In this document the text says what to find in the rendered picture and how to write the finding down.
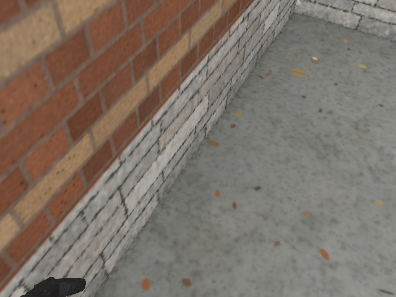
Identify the left robot hand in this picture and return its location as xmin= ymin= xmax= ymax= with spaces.
xmin=20 ymin=277 xmax=86 ymax=297

